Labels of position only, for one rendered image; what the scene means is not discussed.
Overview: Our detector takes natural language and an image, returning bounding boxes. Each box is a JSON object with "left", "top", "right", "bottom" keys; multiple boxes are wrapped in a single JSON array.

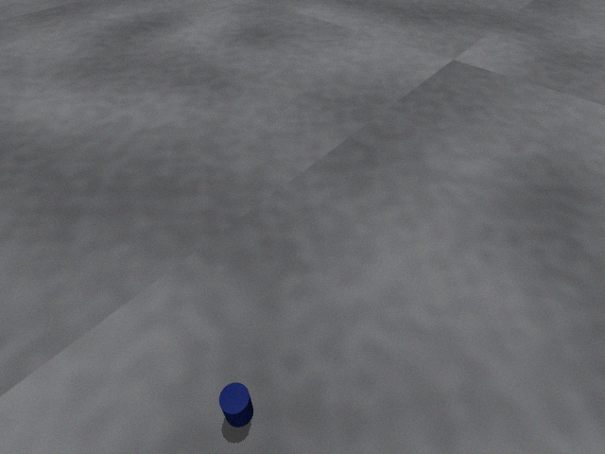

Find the can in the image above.
[{"left": 219, "top": 382, "right": 253, "bottom": 428}]

